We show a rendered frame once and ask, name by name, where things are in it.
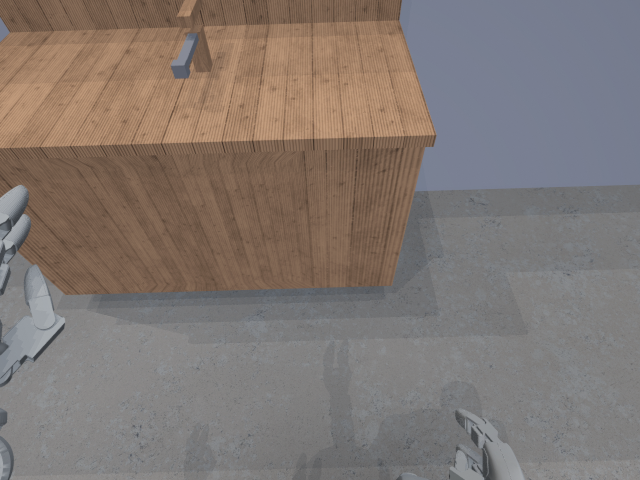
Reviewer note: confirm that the robot left hand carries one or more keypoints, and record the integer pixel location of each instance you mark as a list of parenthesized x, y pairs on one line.
[(30, 336)]

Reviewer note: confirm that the counter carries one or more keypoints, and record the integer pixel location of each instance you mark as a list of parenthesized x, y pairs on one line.
[(288, 159)]

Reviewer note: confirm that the tap lever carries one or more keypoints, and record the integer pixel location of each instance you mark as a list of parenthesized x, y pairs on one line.
[(180, 67)]

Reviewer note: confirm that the robot right hand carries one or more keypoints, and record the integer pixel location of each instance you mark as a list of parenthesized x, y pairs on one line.
[(498, 462)]

